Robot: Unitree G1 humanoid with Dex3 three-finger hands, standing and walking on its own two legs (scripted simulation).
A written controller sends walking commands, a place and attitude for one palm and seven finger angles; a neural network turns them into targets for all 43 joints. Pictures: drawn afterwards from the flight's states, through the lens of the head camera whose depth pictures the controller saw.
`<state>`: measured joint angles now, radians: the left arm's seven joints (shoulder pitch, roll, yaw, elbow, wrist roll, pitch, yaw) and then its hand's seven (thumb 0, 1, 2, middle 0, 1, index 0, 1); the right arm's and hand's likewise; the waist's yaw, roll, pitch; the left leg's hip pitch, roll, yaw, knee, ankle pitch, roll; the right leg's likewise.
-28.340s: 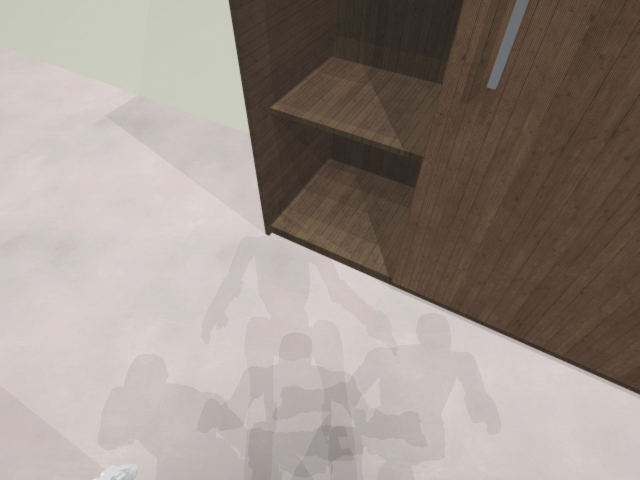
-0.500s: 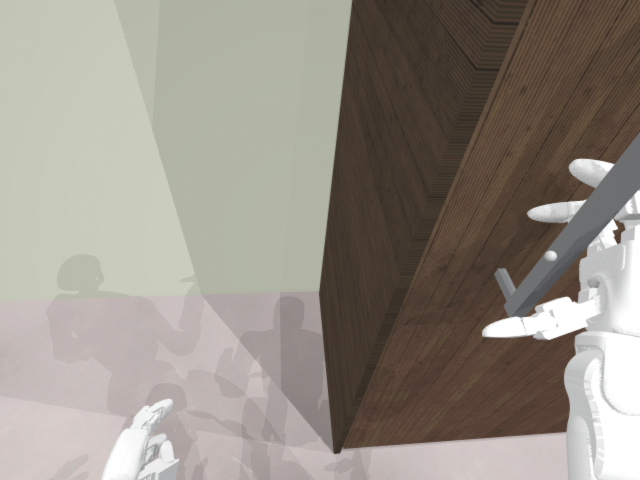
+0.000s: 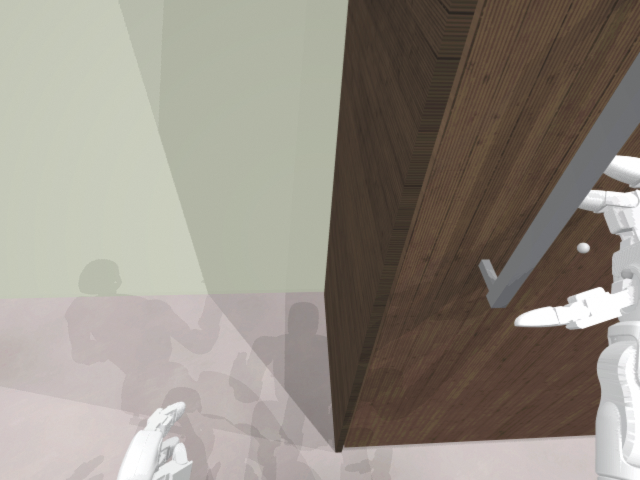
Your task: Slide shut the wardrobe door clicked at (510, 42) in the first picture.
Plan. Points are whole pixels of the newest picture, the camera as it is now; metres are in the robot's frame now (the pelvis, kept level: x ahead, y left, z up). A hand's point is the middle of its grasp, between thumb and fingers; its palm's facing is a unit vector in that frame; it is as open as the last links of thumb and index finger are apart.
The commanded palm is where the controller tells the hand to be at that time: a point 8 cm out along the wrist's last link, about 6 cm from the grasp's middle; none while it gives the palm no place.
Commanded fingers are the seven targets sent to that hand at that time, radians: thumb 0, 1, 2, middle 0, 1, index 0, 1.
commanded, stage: slip the hand off the handle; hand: right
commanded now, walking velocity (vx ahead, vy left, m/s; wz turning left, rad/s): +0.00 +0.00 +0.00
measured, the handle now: (556, 181) +0.32 -0.20 +0.26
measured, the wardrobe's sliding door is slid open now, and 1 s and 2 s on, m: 0.00 0.00 0.00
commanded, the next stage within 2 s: draw the hand back to the body in 0.72 s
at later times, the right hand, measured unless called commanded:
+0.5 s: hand (631, 309) +0.22 -0.24 +0.22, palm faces +0.32 +0.94 -0.13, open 14.7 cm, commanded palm +0.15 -0.28 +0.23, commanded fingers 0.00 0.55 -0.20 0.25 1.15 0.25 1.15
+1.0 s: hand out of the picture +0.16 -0.24 +0.19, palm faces +0.19 +0.95 -0.25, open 14.7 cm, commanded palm +0.10 -0.28 +0.22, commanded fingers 0.00 0.55 -0.20 0.25 1.15 0.25 1.15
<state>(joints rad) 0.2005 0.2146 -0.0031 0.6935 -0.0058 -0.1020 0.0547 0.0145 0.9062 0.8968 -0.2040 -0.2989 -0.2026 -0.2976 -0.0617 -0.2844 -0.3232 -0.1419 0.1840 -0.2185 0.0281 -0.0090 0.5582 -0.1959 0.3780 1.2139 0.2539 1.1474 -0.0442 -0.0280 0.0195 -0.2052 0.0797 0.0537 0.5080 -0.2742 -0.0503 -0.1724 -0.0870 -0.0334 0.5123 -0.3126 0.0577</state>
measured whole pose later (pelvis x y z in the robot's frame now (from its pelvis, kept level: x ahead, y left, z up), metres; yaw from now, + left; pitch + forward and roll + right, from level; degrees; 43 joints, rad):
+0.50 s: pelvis +0.00 +0.00 +0.00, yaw -1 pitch -3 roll +0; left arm 0.19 0.23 -0.02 0.66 -0.01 -0.15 0.06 0.02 0.91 0.90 -0.20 -0.30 -0.20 -0.30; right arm 0.19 -0.29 -0.38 -0.34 0.27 -0.22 0.09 -0.01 0.56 -0.20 0.26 1.15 0.26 1.15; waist -0.07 -0.04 0.02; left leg -0.17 0.08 0.07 0.51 -0.28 -0.05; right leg -0.15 -0.09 -0.02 0.52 -0.32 0.06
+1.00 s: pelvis -0.01 +0.01 +0.00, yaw -1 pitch -6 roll +1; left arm 0.20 0.24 -0.06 0.62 -0.06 -0.20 0.10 0.02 0.90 0.90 -0.20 -0.30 -0.20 -0.30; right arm 0.36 -0.38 -0.40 -0.47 0.32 0.07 0.26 -0.01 0.56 -0.20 0.26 1.15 0.26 1.15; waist -0.11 -0.07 0.02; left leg -0.12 0.07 0.08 0.49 -0.26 -0.04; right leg -0.11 -0.09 0.00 0.51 -0.30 0.06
